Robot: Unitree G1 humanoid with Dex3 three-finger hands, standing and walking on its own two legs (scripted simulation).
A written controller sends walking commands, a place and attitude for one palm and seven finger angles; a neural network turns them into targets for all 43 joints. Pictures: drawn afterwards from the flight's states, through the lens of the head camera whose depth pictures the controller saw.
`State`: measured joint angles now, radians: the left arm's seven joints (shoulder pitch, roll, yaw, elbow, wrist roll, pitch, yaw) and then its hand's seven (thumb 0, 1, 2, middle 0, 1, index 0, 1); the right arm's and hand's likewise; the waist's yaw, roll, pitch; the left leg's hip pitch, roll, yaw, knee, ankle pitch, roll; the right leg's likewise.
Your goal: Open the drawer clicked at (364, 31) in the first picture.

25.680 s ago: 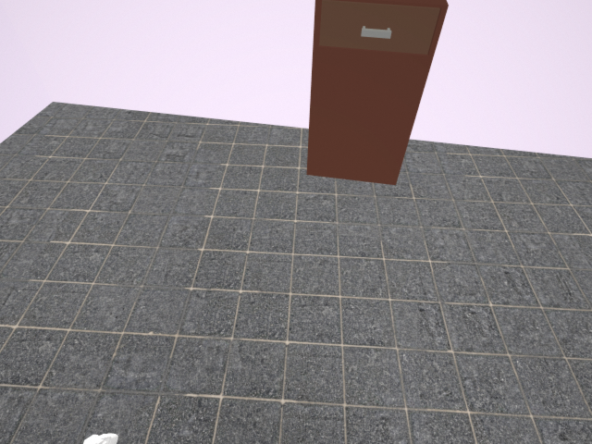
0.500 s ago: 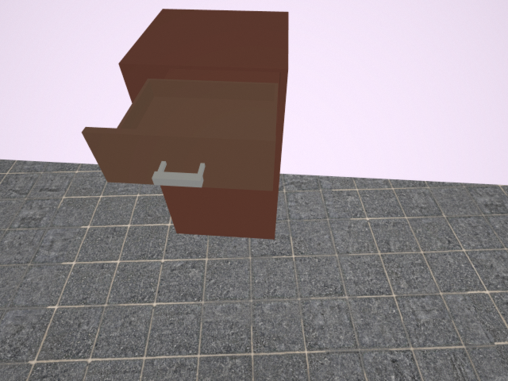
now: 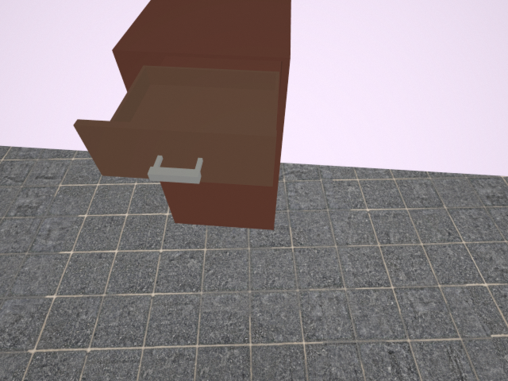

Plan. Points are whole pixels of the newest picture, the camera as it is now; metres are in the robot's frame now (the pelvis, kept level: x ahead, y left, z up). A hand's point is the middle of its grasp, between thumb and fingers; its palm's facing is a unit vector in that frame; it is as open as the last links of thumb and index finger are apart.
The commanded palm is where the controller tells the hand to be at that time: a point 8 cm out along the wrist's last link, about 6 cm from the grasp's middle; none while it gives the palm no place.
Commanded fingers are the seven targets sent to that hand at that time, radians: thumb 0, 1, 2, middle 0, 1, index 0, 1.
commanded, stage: look to check the result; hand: left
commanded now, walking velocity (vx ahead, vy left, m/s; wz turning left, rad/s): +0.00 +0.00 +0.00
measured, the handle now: (177, 168) +0.53 +0.20 -0.02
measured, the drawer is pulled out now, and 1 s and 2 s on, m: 0.30 0.30 0.30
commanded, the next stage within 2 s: stand and wait in 0.24 s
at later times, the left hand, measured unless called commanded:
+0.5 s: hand out of the picture +0.10 +0.24 -0.16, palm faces -0.03 -0.94 -0.33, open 7.4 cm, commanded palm none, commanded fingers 0.00 0.90 0.90 -0.20 -0.30 -0.20 -0.30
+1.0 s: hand out of the picture +0.12 +0.25 -0.16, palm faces -0.03 -0.94 -0.34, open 7.4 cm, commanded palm none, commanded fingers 0.00 0.90 0.90 -0.20 -0.30 -0.20 -0.30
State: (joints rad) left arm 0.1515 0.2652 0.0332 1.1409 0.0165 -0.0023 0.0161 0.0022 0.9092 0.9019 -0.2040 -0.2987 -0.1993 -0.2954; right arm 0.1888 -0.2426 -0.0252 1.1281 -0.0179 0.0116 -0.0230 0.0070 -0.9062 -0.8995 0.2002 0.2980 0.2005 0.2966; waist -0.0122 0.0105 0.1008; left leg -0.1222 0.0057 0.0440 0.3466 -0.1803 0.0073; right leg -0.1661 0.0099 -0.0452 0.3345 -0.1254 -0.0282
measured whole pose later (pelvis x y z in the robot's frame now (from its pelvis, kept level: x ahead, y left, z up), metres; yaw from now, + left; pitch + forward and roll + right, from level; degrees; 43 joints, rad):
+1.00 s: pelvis +0.03 +0.00 +0.00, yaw +0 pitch -2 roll +0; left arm 0.08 0.32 0.02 1.13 0.02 -0.01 0.01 0.00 0.91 0.90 -0.21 -0.30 -0.20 -0.30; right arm 0.09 -0.31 -0.01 1.13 -0.01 0.00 -0.01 0.01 -0.90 -0.90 0.20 0.30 0.20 0.30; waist -0.01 0.00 0.08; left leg -0.04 0.00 0.05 0.26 -0.19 0.01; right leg -0.10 0.01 -0.04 0.28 -0.15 -0.02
